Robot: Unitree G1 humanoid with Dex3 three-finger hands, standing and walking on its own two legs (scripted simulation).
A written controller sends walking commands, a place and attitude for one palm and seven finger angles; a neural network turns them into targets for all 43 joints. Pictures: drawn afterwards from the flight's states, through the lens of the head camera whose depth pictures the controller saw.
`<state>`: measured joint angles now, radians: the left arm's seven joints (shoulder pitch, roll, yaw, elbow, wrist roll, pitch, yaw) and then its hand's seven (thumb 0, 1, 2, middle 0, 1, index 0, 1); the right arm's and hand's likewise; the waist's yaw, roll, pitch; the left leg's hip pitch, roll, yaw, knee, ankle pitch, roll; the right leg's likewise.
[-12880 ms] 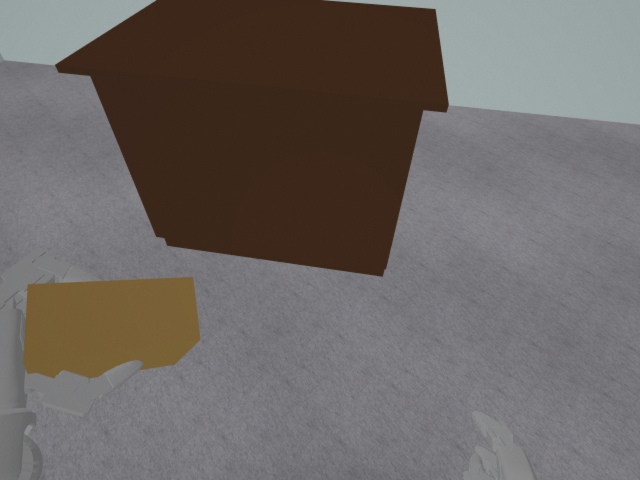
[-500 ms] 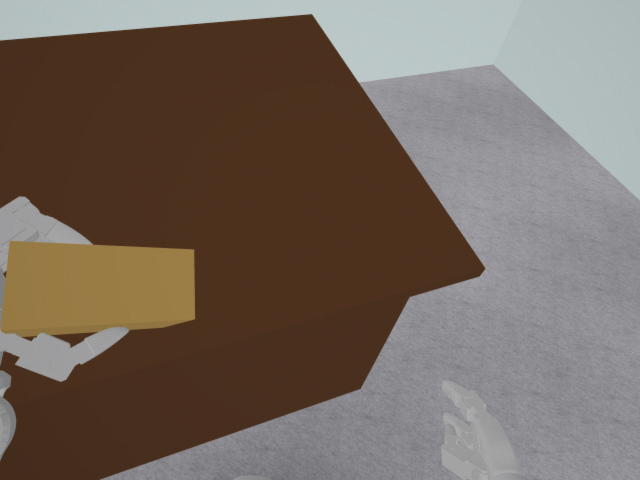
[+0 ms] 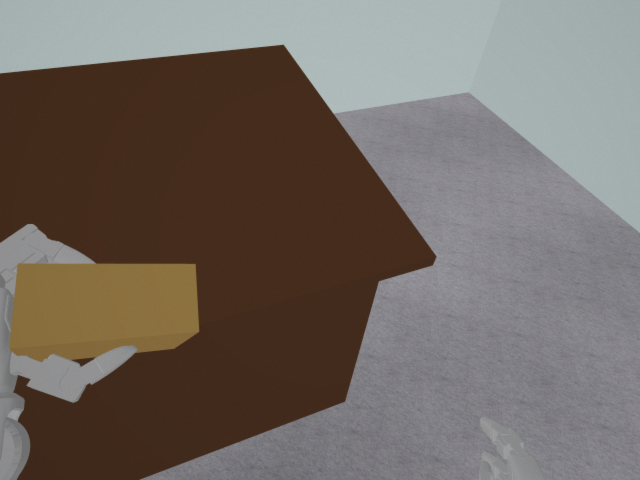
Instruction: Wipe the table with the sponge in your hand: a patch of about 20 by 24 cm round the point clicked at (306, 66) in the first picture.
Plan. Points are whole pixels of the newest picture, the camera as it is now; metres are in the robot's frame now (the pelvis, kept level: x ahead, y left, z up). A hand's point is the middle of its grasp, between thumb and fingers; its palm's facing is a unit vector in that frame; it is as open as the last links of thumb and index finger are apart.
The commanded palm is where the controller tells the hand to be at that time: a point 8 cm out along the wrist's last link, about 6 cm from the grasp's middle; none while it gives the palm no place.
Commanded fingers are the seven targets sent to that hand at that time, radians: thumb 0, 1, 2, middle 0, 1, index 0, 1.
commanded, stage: come to a stop and stand still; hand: left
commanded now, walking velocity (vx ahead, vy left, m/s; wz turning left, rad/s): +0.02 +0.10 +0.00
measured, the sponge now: (137, 312) +0.23 +0.20 +0.15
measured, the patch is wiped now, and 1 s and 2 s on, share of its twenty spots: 0.00 0.00 0.00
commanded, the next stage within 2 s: look again from close up in 0.96 s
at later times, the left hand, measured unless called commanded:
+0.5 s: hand (19, 293) +0.23 +0.30 +0.17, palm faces +0.38 -0.86 -0.33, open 10.1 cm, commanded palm +0.18 +0.33 +0.19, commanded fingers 0.00 0.10 1.30 -1.20 -1.60 -1.20 -1.60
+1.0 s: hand out of the picture +0.25 +0.33 +0.17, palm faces +0.35 -0.86 -0.38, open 10.1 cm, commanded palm +0.19 +0.36 +0.19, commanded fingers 0.00 0.10 1.30 -1.20 -1.60 -1.20 -1.60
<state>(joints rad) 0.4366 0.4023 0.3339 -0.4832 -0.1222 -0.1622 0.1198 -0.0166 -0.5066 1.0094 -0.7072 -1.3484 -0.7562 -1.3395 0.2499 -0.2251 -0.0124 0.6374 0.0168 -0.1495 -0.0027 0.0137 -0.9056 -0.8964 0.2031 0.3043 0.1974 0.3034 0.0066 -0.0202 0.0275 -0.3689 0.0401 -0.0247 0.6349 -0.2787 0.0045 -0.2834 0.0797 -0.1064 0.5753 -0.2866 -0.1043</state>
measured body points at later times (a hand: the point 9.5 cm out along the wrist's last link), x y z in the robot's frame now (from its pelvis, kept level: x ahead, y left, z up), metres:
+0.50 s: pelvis +0.02 +0.05 +0.02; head +0.03 +0.06 +0.46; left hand +0.21 +0.34 +0.19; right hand +0.22 -0.16 -0.05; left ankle +0.05 +0.14 -0.73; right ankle +0.02 -0.05 -0.73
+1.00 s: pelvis +0.02 +0.09 +0.02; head +0.04 +0.09 +0.47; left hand +0.22 +0.37 +0.19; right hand +0.19 -0.14 -0.07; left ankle +0.05 +0.14 -0.73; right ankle +0.02 -0.05 -0.73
